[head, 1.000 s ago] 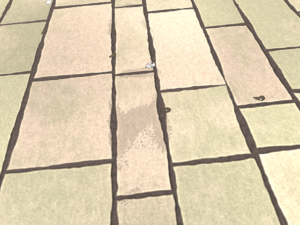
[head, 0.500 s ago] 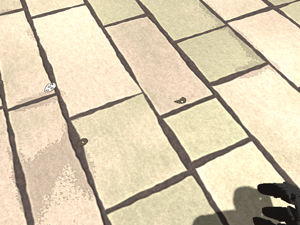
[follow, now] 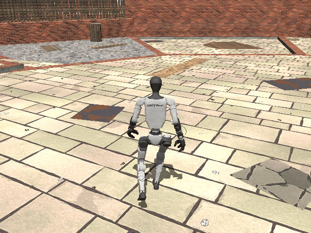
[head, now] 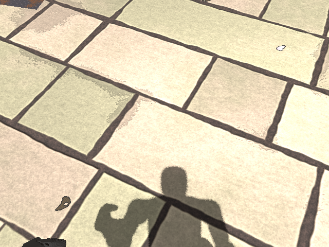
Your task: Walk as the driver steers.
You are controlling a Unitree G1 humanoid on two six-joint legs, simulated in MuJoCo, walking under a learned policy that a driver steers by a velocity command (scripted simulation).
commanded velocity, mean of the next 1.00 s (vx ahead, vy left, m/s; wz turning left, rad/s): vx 0.21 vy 0.00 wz -0.55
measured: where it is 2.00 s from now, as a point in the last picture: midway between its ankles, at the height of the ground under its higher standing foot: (301, 179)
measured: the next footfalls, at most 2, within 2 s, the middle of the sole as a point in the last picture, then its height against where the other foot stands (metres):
left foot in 0.40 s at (152, 245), level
right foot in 0.78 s outside the picture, level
